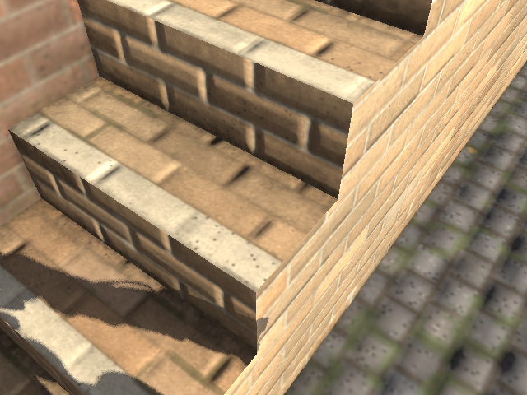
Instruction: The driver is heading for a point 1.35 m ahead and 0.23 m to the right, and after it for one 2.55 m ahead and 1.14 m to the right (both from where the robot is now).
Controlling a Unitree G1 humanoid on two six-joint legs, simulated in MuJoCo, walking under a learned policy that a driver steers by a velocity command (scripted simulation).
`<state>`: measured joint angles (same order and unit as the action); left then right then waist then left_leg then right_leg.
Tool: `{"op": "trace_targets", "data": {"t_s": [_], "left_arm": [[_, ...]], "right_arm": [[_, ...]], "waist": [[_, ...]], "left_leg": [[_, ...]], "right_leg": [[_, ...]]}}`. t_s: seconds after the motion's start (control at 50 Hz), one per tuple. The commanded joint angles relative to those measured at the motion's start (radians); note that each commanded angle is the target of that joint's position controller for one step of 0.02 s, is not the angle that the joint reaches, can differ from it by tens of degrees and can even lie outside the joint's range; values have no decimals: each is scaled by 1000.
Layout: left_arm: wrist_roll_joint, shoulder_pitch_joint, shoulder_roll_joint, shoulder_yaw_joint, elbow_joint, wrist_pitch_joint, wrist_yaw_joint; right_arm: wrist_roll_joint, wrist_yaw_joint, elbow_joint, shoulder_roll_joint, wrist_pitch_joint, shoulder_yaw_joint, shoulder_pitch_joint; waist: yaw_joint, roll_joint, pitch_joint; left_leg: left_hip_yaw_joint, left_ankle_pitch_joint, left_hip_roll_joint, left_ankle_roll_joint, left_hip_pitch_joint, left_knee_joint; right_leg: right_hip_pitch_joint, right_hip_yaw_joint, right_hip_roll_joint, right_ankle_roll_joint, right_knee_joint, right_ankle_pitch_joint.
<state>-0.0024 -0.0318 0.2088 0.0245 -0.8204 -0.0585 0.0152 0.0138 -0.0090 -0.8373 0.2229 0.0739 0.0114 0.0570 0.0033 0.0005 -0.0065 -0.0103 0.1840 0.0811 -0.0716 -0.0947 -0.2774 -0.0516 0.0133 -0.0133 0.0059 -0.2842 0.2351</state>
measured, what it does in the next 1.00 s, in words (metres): stands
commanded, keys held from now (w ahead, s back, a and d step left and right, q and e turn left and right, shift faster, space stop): w+shift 1.00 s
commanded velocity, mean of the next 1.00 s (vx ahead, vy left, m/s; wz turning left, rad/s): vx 1.00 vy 0.00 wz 0.00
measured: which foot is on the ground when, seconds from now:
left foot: down 0.00-1.00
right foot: down 0.00-1.00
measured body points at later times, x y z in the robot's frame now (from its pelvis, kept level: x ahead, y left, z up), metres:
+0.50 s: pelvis +0.00 +0.01 +0.00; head +0.00 +0.01 +0.45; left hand +0.19 +0.25 -0.10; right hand +0.18 -0.23 -0.10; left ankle -0.03 +0.08 -0.75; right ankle -0.05 -0.12 -0.75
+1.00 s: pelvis +0.00 +0.01 +0.00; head +0.01 +0.02 +0.45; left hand +0.18 +0.26 -0.10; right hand +0.18 -0.23 -0.10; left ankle -0.03 +0.08 -0.75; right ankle -0.05 -0.12 -0.75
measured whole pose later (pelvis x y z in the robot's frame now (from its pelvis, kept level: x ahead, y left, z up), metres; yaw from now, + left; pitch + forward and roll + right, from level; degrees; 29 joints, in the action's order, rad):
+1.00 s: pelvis +0.00 +0.01 +0.00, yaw +1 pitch +1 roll +0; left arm 0.00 0.00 0.25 0.06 -0.93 -0.07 0.01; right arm 0.00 -0.01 -0.96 0.27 0.08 0.06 0.00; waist 0.00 0.01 -0.02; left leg -0.04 0.11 0.11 -0.09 -0.05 -0.16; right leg -0.01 0.02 -0.04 0.03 -0.18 0.18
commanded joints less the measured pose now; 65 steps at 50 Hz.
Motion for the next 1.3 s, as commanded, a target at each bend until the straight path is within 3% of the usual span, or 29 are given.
{"op": "trace_targets", "data": {"t_s": [0.02,0.28,0.3,0.4,0.56,1.3], "left_arm": [[0,94,99,-19,60,-18,2],[3,115,122,-11,9,-22,0],[2,132,108,-4,14,-25,2],[4,126,124,-1,1,-28,6],[3,134,133,4,-16,-27,3],[4,130,164,9,-54,-26,-2]], "right_arm": [[-2,-1,53,110,18,-21,-80],[-5,1,-10,139,20,-14,-84],[-5,-1,-4,126,24,-7,-108],[-8,-4,-22,141,27,-1,-107],[-9,-3,-41,150,26,9,-121],[-11,-2,-68,184,23,30,-147]], "waist": [[-1,5,-91],[-6,4,-90],[-4,4,-85],[-4,4,-116],[-6,5,-107],[-3,7,-118]], "left_leg": [[-141,-319,-155,-5,69,21],[-154,-301,-160,-6,83,49],[-157,-332,-164,-1,75,60],[-158,-396,-169,4,104,57],[-165,-381,-172,7,103,72],[-187,-416,-183,20,123,102]], "right_leg": [[-11,-76,-89,-30,25,-243],[-4,-70,-99,-25,50,-215],[-2,-75,-104,-18,61,-234],[16,-75,-109,-10,64,-254],[18,-77,-115,-4,81,-244],[42,-80,-134,11,114,-264]]}}
Keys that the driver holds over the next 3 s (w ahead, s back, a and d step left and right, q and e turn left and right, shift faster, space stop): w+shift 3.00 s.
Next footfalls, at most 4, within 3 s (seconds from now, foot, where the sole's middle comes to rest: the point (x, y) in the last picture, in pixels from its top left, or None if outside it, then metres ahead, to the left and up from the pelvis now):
none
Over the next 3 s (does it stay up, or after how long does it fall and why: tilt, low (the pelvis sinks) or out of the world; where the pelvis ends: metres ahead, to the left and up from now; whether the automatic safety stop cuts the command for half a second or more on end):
stays up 0.01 0.01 0.00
